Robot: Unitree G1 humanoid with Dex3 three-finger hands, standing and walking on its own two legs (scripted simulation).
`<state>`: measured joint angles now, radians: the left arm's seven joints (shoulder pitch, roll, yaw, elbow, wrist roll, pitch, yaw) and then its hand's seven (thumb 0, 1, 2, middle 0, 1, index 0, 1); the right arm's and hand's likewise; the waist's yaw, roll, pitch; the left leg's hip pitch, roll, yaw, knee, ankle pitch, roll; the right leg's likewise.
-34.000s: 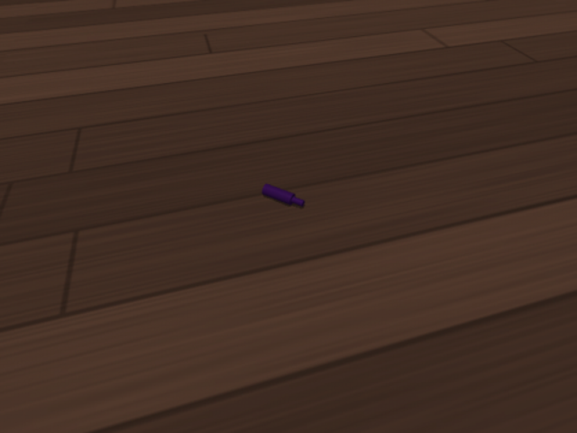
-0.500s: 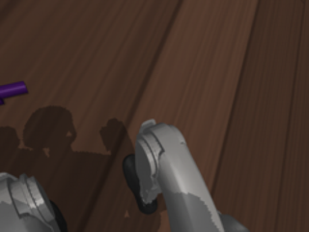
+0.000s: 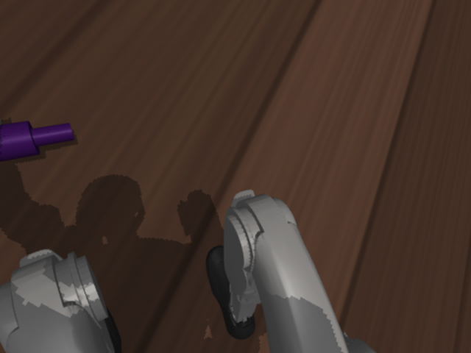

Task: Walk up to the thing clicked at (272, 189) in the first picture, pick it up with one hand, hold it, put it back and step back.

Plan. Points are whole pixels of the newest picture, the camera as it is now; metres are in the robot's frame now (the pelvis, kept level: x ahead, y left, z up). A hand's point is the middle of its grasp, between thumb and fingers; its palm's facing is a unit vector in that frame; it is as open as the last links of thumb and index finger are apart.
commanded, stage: settle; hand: left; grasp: from above
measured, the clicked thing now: out of the picture +0.49 +0.27 -0.24
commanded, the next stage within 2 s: lift in 0.46 s
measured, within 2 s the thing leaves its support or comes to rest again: neither
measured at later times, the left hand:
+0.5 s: hand out of the picture +0.46 +0.30 -0.13, palm faces -0.44 -0.05 -0.89, open 8.8 cm
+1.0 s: hand out of the picture +0.42 +0.31 -0.04, palm faces -0.47 -0.07 -0.88, open 8.8 cm
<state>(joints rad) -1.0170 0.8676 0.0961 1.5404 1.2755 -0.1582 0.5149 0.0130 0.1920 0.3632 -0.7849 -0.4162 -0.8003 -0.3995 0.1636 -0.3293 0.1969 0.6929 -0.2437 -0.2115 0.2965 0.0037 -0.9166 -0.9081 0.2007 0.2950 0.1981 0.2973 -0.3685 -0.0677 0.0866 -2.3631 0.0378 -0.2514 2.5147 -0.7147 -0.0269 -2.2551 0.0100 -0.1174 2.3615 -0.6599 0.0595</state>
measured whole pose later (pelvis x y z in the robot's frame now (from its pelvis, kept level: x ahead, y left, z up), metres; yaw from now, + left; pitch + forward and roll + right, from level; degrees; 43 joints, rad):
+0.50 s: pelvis -0.01 -0.01 +0.02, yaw +5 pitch +33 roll -8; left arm -1.04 0.73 0.02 1.42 1.25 -0.17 0.30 0.01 0.17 0.37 -0.82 -0.38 -0.83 -0.37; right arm 0.17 -0.31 0.09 0.69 -0.15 -0.07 0.19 0.00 -0.91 -0.91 0.20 0.29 0.20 0.30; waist -0.28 0.01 -0.03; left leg -2.33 0.03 -0.17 2.41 -0.66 -0.02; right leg -2.25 -0.02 -0.06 2.31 -0.64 0.04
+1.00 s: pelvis -0.01 +0.00 +0.08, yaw +7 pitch +34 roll -6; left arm -0.85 0.64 -0.02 1.10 1.14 -0.13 0.11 0.01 0.17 0.37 -0.81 -0.42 -0.82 -0.41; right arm 0.21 -0.28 0.01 0.68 -0.06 0.03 0.11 0.01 -0.92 -0.91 0.20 0.30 0.20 0.30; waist -0.19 0.05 -0.13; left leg -2.18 0.04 -0.11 2.21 -0.64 -0.01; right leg -2.11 -0.03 -0.03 2.15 -0.64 0.04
